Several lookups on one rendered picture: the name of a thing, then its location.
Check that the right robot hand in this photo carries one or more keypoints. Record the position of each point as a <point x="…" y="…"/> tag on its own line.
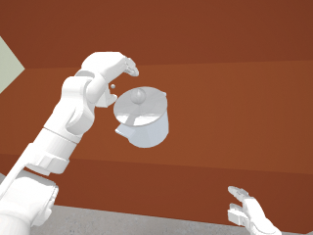
<point x="242" y="215"/>

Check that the pot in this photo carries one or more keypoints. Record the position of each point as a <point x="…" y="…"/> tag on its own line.
<point x="146" y="136"/>

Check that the table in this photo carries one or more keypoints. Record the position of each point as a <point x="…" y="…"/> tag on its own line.
<point x="238" y="78"/>

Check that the left robot upper arm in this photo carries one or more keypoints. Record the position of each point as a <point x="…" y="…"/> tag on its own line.
<point x="27" y="202"/>

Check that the left robot hand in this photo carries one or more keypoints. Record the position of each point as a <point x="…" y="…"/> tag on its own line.
<point x="109" y="65"/>

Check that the lid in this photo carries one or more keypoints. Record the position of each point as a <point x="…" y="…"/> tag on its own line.
<point x="140" y="115"/>

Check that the right robot forearm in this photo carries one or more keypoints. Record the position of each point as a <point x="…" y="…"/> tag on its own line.
<point x="260" y="225"/>

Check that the left robot forearm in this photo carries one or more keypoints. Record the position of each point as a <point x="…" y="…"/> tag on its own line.
<point x="71" y="118"/>

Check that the knob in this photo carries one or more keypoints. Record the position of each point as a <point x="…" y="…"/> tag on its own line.
<point x="138" y="96"/>

